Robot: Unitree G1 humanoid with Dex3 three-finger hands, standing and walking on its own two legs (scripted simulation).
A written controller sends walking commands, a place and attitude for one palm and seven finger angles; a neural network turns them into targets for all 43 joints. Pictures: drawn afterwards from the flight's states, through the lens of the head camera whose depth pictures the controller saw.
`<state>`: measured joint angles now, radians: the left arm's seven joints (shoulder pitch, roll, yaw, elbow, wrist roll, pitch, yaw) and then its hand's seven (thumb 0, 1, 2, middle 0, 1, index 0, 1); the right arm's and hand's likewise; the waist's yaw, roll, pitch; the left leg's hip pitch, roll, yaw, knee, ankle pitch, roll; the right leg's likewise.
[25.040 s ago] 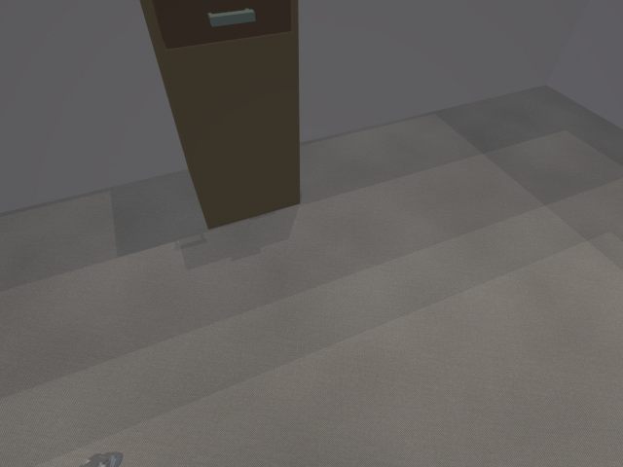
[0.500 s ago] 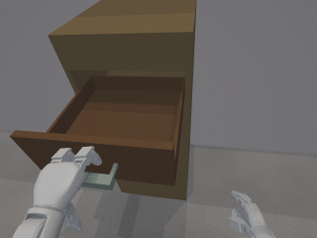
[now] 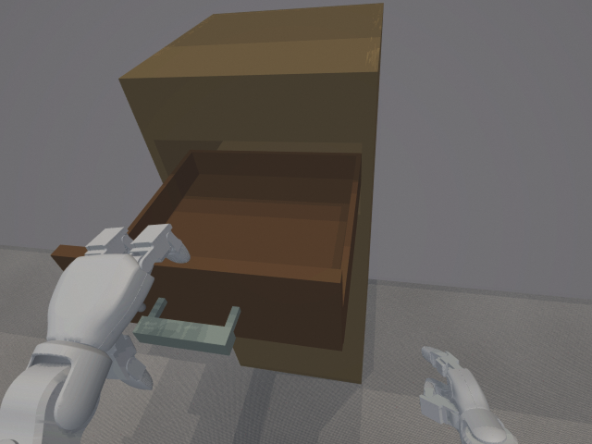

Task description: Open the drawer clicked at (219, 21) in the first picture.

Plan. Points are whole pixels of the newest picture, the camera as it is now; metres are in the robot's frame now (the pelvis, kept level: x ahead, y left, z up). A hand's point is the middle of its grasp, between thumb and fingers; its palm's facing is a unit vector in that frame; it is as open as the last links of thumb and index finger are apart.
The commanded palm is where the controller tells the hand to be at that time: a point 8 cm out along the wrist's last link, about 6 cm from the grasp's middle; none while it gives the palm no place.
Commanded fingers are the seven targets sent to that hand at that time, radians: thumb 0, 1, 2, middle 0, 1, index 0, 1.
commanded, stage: lift the hand off the handle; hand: left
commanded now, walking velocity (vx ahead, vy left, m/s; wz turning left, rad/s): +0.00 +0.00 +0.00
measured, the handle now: (190, 321) +0.24 +0.19 +0.08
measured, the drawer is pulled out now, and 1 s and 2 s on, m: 0.30 0.30 0.30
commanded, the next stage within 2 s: draw the hand back to the body in 0.48 s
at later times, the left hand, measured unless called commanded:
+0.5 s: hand (153, 253) +0.22 +0.18 +0.23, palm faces +0.31 -0.17 -0.94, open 13.9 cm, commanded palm +0.17 +0.19 +0.28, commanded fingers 0.00 -0.50 0.30 -0.30 -1.20 -0.30 -1.20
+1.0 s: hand (113, 281) +0.20 +0.22 +0.21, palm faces +0.16 -0.06 -0.99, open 13.8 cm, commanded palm +0.16 +0.22 +0.28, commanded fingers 0.00 -0.50 0.30 -0.30 -1.20 -0.30 -1.20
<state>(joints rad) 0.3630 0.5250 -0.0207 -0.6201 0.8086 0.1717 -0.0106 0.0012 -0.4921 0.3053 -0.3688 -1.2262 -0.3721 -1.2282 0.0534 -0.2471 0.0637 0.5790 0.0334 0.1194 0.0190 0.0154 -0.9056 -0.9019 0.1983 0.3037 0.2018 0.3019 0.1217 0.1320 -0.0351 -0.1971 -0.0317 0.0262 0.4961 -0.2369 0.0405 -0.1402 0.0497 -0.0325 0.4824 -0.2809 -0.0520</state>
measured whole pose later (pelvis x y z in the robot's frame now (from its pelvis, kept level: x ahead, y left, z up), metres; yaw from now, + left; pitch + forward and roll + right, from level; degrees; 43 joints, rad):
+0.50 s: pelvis -0.01 -0.01 +0.00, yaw +0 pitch -4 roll +1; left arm 0.10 0.56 0.01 -0.63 0.71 0.25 -0.13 0.00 -0.50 0.30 -0.32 -1.20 -0.32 -1.20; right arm 0.03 -0.26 0.07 0.58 0.06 0.14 0.05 0.02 -0.91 -0.90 0.20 0.30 0.20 0.30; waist 0.11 0.14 -0.02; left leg -0.20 -0.03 0.03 0.47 -0.21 0.03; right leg -0.16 0.05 -0.03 0.50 -0.27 -0.06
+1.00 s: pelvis +0.00 -0.02 +0.00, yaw +2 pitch -3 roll +0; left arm 0.27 0.70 0.20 -0.61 0.62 0.15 -0.20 0.00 -0.49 0.31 -0.32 -1.20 -0.32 -1.20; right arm 0.07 -0.30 0.06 0.57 0.05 0.08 0.00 0.02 -0.91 -0.90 0.20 0.30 0.20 0.30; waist 0.11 0.13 -0.01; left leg -0.24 -0.02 -0.01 0.54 -0.25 0.02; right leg -0.18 0.06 -0.07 0.53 -0.30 -0.07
